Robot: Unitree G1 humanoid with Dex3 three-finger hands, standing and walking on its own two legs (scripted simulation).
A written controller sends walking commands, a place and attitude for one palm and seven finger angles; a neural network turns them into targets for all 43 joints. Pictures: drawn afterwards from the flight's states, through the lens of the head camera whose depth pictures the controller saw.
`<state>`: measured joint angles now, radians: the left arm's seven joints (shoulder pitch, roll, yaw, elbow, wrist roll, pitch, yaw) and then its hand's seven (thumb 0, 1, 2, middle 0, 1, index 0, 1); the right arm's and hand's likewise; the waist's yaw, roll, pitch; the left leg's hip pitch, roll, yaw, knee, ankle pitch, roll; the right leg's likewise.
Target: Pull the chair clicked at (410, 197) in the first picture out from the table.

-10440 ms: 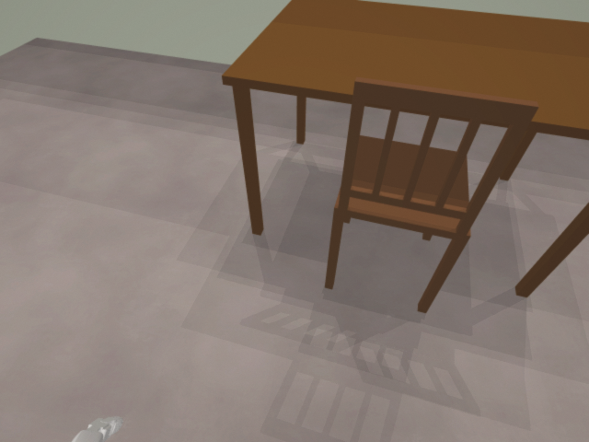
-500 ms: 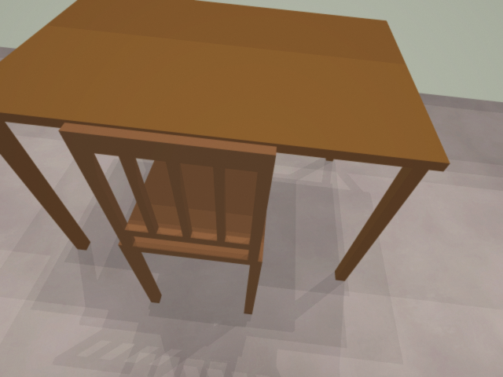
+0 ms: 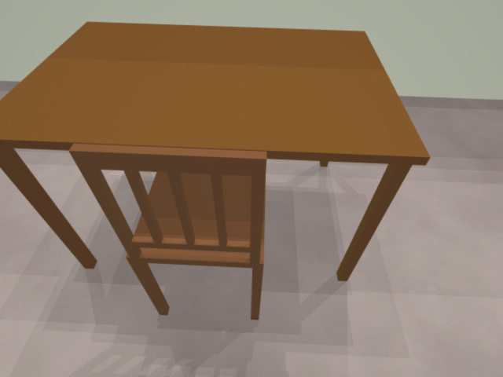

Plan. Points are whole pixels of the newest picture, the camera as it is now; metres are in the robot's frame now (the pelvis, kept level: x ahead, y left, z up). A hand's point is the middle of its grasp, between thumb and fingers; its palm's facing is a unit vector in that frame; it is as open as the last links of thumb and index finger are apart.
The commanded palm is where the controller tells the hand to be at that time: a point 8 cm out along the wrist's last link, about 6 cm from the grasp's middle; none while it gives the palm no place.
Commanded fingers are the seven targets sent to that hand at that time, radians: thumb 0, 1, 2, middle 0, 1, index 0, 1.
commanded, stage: come to a stop and stand still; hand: left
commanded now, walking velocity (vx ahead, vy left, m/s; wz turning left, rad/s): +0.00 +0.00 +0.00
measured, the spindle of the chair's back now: (183, 210) +0.48 +0.19 -0.09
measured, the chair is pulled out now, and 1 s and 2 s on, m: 0.00 0.00 0.00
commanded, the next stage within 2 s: look again from close up in 0.04 s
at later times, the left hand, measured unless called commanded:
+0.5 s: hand out of the picture +0.00 +0.19 -0.18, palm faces +0.02 -0.98 -0.19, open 7.4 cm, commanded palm none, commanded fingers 0.00 0.90 0.90 -0.20 -0.30 -0.20 -0.30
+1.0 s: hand out of the picture -0.03 +0.21 -0.19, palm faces +0.02 -0.99 -0.15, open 7.4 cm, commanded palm none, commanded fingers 0.00 0.90 0.90 -0.20 -0.30 -0.20 -0.30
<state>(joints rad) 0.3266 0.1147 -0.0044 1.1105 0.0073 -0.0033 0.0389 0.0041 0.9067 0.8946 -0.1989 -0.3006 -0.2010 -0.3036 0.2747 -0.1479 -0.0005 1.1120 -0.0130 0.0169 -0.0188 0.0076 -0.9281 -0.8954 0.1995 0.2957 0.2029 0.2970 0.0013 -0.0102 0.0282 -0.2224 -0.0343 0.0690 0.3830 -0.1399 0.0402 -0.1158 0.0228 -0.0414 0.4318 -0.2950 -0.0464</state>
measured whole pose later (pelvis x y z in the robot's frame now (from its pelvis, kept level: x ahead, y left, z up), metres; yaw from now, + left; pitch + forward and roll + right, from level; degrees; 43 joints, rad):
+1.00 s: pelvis +0.00 +0.05 +0.00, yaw +0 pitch -1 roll -1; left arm 0.37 0.16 -0.02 1.08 0.02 -0.01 0.05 0.00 0.91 0.89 -0.20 -0.30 -0.20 -0.30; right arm 0.26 -0.16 0.02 1.10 -0.01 -0.02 -0.01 0.01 -0.91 -0.90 0.20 0.30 0.20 0.30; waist 0.01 -0.04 0.01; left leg -0.24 -0.08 0.09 0.40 -0.15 0.12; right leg -0.13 -0.03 -0.02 0.42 -0.29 0.03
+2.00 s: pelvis +0.01 +0.05 +0.00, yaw -2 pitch +0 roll +0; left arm 0.39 0.13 -0.02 1.11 0.02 -0.01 0.05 0.00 0.91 0.89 -0.20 -0.30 -0.20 -0.30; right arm 0.30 -0.13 0.01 1.15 0.00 -0.02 -0.02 0.01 -0.91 -0.90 0.20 0.30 0.20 0.30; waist 0.00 -0.04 0.00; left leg -0.20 -0.09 0.12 0.34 -0.15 0.12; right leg -0.11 -0.04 0.01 0.40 -0.29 0.03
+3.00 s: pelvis +0.03 +0.04 +0.00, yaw -2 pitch +0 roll +1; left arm 0.38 0.12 -0.02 1.12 0.01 -0.01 0.05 0.00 0.91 0.89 -0.20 -0.30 -0.20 -0.30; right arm 0.31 -0.13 0.02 1.15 -0.01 -0.03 -0.03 0.01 -0.91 -0.90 0.20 0.30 0.20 0.30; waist 0.01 -0.03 0.01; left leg -0.18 -0.09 0.11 0.35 -0.18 0.10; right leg -0.08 -0.03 0.00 0.39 -0.31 0.02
